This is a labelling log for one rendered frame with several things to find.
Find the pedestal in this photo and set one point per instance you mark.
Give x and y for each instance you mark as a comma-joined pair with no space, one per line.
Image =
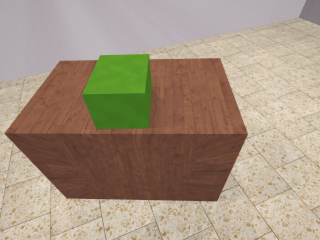
195,135

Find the carton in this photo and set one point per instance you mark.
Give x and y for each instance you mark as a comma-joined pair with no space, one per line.
118,92

